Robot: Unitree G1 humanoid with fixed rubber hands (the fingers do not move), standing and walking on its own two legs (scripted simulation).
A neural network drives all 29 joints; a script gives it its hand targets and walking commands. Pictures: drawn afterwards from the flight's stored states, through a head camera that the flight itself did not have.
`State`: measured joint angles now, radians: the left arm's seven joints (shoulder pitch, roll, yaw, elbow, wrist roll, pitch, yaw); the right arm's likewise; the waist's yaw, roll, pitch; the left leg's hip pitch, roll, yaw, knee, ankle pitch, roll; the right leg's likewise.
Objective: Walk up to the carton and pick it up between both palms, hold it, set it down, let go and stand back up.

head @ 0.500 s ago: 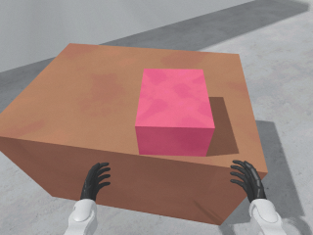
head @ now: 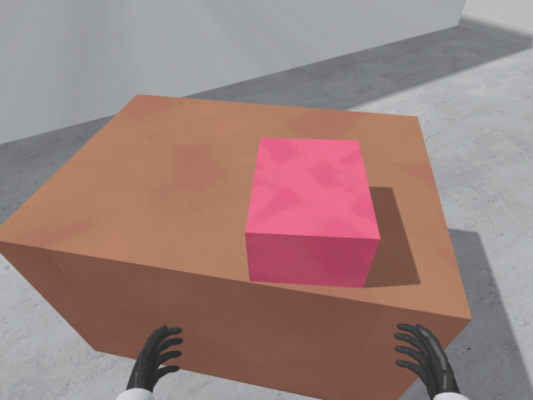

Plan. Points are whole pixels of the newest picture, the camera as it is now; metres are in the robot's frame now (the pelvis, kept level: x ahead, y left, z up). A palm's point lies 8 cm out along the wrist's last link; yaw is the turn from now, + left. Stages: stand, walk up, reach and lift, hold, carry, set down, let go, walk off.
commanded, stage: let go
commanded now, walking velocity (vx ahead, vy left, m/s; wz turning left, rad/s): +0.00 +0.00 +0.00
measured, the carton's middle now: (307, 206) +0.54 -0.05 -0.03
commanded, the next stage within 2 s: stand in 0.22 s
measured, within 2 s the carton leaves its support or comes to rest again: neither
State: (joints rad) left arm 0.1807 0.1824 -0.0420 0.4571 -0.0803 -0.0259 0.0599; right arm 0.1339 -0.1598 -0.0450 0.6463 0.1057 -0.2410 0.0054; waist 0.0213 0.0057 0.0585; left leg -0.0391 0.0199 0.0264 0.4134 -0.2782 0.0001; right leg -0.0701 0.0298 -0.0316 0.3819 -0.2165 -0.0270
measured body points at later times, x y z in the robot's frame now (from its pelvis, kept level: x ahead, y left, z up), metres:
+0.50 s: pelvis +0.01 +0.00 +0.00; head -0.02 +0.01 +0.44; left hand +0.14 +0.27 -0.09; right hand +0.14 -0.27 -0.09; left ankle -0.03 +0.11 -0.74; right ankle +0.00 -0.10 -0.74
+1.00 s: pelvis -0.03 +0.02 +0.00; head -0.06 +0.02 +0.45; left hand +0.05 +0.32 -0.11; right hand +0.07 -0.27 -0.11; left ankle -0.03 +0.12 -0.74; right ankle +0.00 -0.10 -0.74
